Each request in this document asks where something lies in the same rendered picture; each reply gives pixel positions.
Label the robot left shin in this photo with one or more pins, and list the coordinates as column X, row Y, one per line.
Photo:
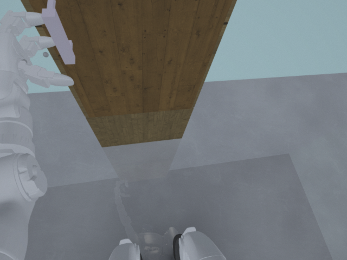
column 123, row 241

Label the robot right shin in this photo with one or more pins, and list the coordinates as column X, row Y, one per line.
column 189, row 229

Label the left robot hand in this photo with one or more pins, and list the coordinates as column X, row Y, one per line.
column 13, row 52

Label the cupboard door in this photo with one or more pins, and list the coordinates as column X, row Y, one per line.
column 138, row 56

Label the robot shin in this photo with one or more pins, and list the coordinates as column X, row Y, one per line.
column 189, row 229
column 123, row 241

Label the handle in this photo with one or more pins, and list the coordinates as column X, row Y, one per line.
column 57, row 32

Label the left robot upper arm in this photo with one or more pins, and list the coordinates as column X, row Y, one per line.
column 22, row 182

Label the left robot forearm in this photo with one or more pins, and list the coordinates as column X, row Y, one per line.
column 16, row 122

